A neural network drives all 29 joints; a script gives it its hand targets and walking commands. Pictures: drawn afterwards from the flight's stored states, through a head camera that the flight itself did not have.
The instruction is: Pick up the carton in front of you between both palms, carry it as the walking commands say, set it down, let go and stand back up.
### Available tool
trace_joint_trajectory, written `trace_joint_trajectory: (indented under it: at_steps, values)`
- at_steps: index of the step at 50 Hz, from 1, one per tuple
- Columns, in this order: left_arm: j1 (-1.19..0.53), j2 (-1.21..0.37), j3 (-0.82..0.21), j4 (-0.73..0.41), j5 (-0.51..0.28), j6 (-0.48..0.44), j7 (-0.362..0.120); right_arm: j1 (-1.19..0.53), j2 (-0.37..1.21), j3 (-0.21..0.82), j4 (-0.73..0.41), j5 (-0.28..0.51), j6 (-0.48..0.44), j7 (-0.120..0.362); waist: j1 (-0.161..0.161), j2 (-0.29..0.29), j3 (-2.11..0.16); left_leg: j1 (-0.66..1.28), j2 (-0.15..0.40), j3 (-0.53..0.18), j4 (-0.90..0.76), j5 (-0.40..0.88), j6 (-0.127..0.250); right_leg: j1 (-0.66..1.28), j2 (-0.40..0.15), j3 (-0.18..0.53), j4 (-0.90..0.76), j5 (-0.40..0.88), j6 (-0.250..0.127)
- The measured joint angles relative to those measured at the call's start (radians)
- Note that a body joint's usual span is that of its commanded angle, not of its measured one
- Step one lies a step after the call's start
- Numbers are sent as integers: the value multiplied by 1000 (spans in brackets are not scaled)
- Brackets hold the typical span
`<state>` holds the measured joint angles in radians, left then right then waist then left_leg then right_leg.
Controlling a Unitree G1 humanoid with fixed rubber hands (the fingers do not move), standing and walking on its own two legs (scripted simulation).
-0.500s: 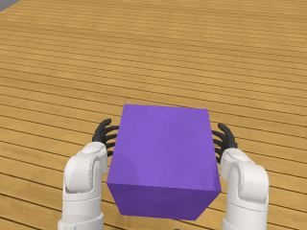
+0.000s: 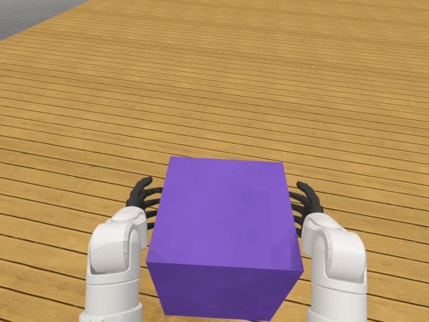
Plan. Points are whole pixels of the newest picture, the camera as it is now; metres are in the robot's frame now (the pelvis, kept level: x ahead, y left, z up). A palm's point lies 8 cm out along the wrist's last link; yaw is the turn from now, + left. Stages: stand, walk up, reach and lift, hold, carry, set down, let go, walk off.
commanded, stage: carry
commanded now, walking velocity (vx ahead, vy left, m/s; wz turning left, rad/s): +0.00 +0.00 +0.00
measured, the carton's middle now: (221, 241) +0.27 +0.00 +0.01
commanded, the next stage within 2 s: hold in 1.06 s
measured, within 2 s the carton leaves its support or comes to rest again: neither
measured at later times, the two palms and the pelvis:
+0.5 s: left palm (137, 231) +0.26 +0.15 +0.06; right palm (304, 239) +0.26 -0.14 +0.06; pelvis -0.01 +0.01 +0.00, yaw +0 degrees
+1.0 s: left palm (139, 236) +0.25 +0.15 +0.05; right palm (305, 245) +0.25 -0.15 +0.05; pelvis -0.04 +0.00 +0.00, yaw +0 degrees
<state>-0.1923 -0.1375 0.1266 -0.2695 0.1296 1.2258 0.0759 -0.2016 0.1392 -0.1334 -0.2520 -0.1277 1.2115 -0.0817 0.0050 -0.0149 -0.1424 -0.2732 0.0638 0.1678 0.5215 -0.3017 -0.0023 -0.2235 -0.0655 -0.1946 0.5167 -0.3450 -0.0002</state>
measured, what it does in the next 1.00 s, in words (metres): stands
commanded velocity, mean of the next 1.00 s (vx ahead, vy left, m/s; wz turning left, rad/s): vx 0.00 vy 0.00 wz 0.00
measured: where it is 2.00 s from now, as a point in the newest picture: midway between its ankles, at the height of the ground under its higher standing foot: outside the picture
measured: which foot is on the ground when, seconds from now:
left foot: down 0.00-1.00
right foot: down 0.00-1.00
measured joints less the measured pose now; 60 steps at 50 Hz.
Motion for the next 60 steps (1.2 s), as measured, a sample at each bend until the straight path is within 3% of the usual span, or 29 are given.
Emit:
trace_joint_trajectory:
  at_steps: [7, 19, 35, 39, 54, 57, 60]
  values:
    - [11, 1, -8, 21, -1, -35, -1, 17, -3, 4, 13, -2, -34, 3, -4, 9, 14, -7, -3, 4, 22, -21, 6, -6, -7, 5, 18, -16, 7]
    - [47, 6, -22, 138, 33, -176, -20, 46, -7, 16, 134, -37, -173, 27, -6, 11, 22, 6, -4, 7, 22, -16, 11, 7, -7, 7, 16, -10, 5]
    - [-61, -12, 70, 495, 136, -467, -68, -56, 11, -81, 482, -141, -462, 69, -4, 13, 31, -1, -4, 8, -19, 45, 18, -5, -1, 6, -17, 47, -5]
    - [-86, -19, 96, 535, 147, -527, -72, -81, 18, -107, 520, -151, -521, 71, -5, 14, 44, -10, -3, 7, -21, 56, 19, -15, -1, 5, -17, 56, -7]
    - [-50, -11, 61, 460, 121, -488, -63, -47, 10, -69, 448, -127, -482, 65, -3, 13, 64, 4, -1, 7, -30, 68, 20, -3, 4, 7, -22, 67, -17]
    - [-30, -7, 48, 431, 121, -487, -62, -35, 8, -52, 436, -128, -489, 67, 1, 8, 139, 104, -37, -75, -100, 103, 15, 87, 38, 105, -85, 121, -12]
    - [-29, -6, 45, 435, 125, -490, -62, -34, 7, -55, 443, -127, -494, 68, -5, 5, 176, 155, -47, -103, -145, 123, 8, 139, 48, 134, -125, 124, -1]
